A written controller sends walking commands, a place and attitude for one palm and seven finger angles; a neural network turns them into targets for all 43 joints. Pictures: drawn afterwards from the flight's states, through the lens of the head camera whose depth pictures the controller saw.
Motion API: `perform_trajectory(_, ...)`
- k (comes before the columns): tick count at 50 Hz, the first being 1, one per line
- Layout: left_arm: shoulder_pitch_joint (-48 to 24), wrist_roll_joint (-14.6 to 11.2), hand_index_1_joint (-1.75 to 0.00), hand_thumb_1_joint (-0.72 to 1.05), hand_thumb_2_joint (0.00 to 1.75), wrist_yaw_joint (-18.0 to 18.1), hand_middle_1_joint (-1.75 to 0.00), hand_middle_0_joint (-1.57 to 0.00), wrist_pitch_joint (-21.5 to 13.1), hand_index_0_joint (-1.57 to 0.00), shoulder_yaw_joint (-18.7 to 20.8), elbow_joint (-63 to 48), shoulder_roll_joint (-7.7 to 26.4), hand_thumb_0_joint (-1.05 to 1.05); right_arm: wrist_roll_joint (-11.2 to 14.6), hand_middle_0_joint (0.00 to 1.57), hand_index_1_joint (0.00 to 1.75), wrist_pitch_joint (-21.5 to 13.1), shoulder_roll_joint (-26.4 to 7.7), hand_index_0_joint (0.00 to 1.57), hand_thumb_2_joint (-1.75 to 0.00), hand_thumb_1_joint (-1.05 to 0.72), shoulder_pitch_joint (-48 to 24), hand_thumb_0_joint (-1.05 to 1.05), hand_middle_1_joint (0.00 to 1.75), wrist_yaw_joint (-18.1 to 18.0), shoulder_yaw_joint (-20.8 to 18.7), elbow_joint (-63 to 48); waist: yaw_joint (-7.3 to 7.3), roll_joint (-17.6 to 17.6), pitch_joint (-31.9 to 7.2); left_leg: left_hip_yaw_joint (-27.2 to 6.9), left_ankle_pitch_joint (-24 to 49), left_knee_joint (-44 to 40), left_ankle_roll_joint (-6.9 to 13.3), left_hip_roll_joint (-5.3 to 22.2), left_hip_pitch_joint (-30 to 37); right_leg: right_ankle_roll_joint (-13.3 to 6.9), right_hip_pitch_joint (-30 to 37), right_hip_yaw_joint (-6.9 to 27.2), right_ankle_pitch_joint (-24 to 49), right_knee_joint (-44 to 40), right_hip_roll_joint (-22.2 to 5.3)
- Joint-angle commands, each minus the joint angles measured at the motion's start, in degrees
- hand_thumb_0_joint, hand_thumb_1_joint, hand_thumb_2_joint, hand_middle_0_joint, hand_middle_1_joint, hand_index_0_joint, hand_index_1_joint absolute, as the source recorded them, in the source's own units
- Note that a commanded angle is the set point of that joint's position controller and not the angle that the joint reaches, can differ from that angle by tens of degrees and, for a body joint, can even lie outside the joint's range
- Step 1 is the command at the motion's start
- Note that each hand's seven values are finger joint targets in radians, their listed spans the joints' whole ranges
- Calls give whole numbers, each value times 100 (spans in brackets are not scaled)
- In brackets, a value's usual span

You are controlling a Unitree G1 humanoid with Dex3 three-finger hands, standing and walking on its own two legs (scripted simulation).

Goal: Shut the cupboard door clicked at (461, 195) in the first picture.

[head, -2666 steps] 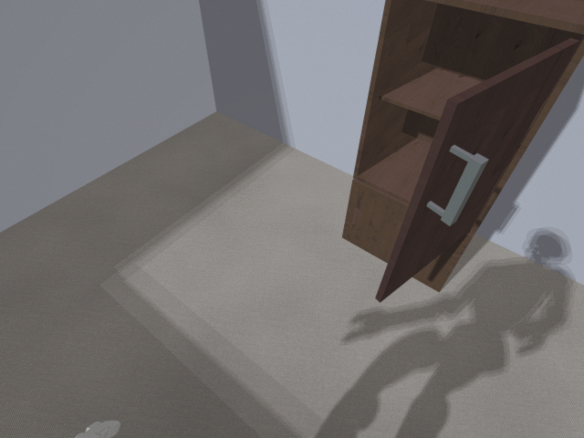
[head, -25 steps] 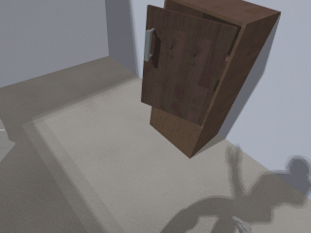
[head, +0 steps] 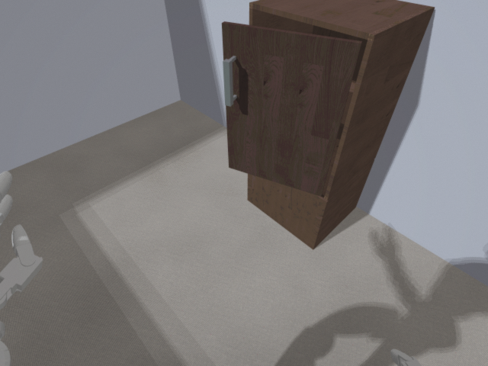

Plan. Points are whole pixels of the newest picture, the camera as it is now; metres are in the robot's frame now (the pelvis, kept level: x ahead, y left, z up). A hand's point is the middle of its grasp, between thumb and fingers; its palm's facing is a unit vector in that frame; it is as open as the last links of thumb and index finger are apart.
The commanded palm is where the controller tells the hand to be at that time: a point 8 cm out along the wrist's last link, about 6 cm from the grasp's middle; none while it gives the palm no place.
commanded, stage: let the arm hang, fingers relaxed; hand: left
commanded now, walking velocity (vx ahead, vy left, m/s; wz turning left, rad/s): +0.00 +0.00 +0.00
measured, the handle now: (231, 81) +0.97 +0.11 +0.04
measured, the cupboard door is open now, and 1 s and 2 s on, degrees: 21 21 21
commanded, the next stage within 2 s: look to check the result in 1.18 s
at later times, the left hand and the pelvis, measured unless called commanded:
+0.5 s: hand out of the picture +0.05 +0.21 -0.17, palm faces +0.04 -0.98 -0.19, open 6.9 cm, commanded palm none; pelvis +0.00 +0.03 +0.00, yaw +2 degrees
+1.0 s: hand out of the picture -0.01 +0.22 -0.18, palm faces +0.00 -0.98 -0.17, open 7.4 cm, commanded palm none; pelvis +0.01 +0.05 +0.00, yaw +0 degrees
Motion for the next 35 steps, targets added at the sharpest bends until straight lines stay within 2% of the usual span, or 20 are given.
perform_trajectory(1,-507,1,-30,90,90,126,-30,-20,-418,-20,707,-1494,1366,0,6,20,30,-438,-287,20,-90,-90,-984,0,30,-76,-99,-1076,90,-862,90,239,-31,-1284,103,-88,305,-247,241,1341,698,-825,-1404)
perform_trajectory(3,-306,-43,-30,90,90,133,-30,-20,-448,-20,900,-1809,1470,0,2,20,30,-431,-297,20,-90,-90,-877,0,30,-63,-115,-1105,3,-446,-88,239,423,-2044,128,-141,1025,-132,138,1201,785,-513,-1210)
perform_trajectory(4,-403,575,-30,90,90,-679,-30,-20,319,-20,-1615,2608,145,0,-138,20,30,-802,-1123,20,-90,-90,-771,0,30,577,-203,85,-505,291,112,-588,2801,-1933,295,625,1553,111,-1028,224,1730,1301,-1124)
perform_trajectory(5,-187,304,-30,90,90,-936,-30,-20,844,-20,-1575,2675,3,0,-56,20,30,-354,-1426,20,-90,-90,-431,0,30,647,-217,-136,-233,1200,-338,-1327,4572,-1833,671,1294,1743,450,-1241,396,345,1773,-601)
perform_trajectory(6,-204,284,-30,90,90,-928,-30,-20,1041,-20,-1649,2468,-232,0,-25,20,30,-144,-1180,20,-90,-90,-434,0,30,570,-164,-352,-203,1351,-168,-1403,5172,-2040,939,1577,1582,521,-1316,383,-1466,2102,-402)
perform_trajectory(7,-455,315,-30,90,90,-923,-30,-20,1083,-20,-1737,2622,-338,0,-133,20,30,-78,-1051,20,-90,-90,-497,0,30,536,-122,-314,-208,1089,-240,-1421,4947,-2115,1031,1621,1450,506,-1413,509,-1951,2398,-324)
perform_trajectory(9,-964,265,-30,90,90,-980,-30,-20,1021,-20,-1803,3176,-135,0,-233,20,30,-60,-1010,20,-90,-90,-526,0,30,487,-42,-350,-166,452,-286,-1575,4807,-2161,1045,1376,1289,441,-1115,760,-1591,2236,-251)
perform_trajectory(11,-931,247,-30,90,90,-1004,-30,-20,985,-20,-1840,3917,11,0,-175,20,30,52,-1069,20,-90,-90,-829,0,30,458,-31,-304,81,-242,-533,-1081,4080,-1788,750,1013,1464,422,-400,585,-4,834,-245)
perform_trajectory(12,-910,237,-30,90,90,-994,-30,-20,968,-20,-1840,4279,173,0,-99,20,30,104,-983,20,-90,-90,-881,0,30,459,-13,-276,118,-704,-704,-749,3040,-1564,478,629,1229,395,165,782,1141,304,-357)
perform_trajectory(13,-882,226,-30,90,90,-977,-30,-20,951,-20,-1866,4657,279,0,-53,20,30,154,-716,20,-90,-90,-788,0,30,476,21,-199,55,-1125,-768,-412,1620,-1411,184,189,833,227,478,1409,2055,158,-860)
perform_trajectory(14,-959,242,-30,90,90,-985,-30,-20,921,-20,-1884,5055,385,0,-87,20,30,191,-563,20,-90,-90,-562,0,30,527,49,-12,-89,-1125,-601,-315,570,-1492,37,-49,810,-48,218,1750,2263,9,-1341)
perform_trajectory(15,-1203,222,-30,90,90,-1015,-30,-20,943,-20,-1938,5329,436,0,-87,20,30,273,-518,20,-90,-90,-350,0,30,569,65,205,-294,-647,-310,-343,-199,-1695,18,-141,1156,-170,-441,1726,985,-280,-1500)
perform_trajectory(16,-1495,220,-30,90,90,-1003,-30,-20,940,-20,-1973,5582,314,0,-155,20,30,356,-458,20,-90,-90,-437,0,30,553,76,407,-316,-801,-92,-343,-65,-1727,13,-121,1379,-125,-841,1759,129,-492,-1216)
perform_trajectory(17,-1612,215,-30,90,90,-987,-30,-20,936,-20,-2003,5836,180,0,-170,20,30,370,-420,20,-90,-90,-489,0,30,545,92,551,-303,-674,77,-384,297,-1833,37,-65,1542,-60,-1045,1644,-87,-549,-1035)
perform_trajectory(18,-1576,207,-30,90,90,-976,-30,-20,935,-20,-2033,6068,83,0,-169,20,30,354,-379,20,-90,-90,-511,0,30,536,118,691,-280,-315,191,-432,640,-2003,67,13,1674,22,-1061,1506,26,-526,-888)
perform_trajectory(20,-1320,189,-30,90,90,-953,-30,-20,912,-20,-2067,6552,-59,0,-130,20,30,306,-338,20,-90,-90,-445,0,30,497,139,968,-198,168,45,-544,1031,-2306,120,204,1653,174,-553,1290,452,-448,-687)
perform_trajectory(21,-1133,218,-30,90,90,-926,-30,-20,901,-20,-1983,6692,-273,0,-154,20,30,280,-254,20,-90,-90,-425,0,30,470,115,1073,-136,436,-35,-568,1015,-2391,144,231,1607,175,-319,1211,631,-447,-654)
perform_trajectory(22,-1061,212,-30,90,90,-911,-30,-20,911,-20,-1984,6843,-282,0,-150,20,30,283,-221,20,-90,-90,-408,0,30,460,105,1175,-109,609,-32,-564,865,-2487,149,240,1561,173,-187,1174,615,-469,-629)
perform_trajectory(28,-1001,202,-30,90,90,-915,-30,-20,946,-20,-2054,7657,-321,0,-115,20,30,311,-189,20,-90,-90,-124,0,30,411,77,1736,-110,136,465,-625,114,-2992,164,327,1409,190,-152,1077,227,-765,-578)
perform_trajectory(35,-830,208,-30,90,90,-900,-30,-20,945,-20,-2085,8229,-366,0,-83,20,30,275,-183,20,-90,-90,145,0,30,376,70,2155,-113,-146,679,-601,46,-3240,209,383,1515,228,-158,1058,235,-850,-586)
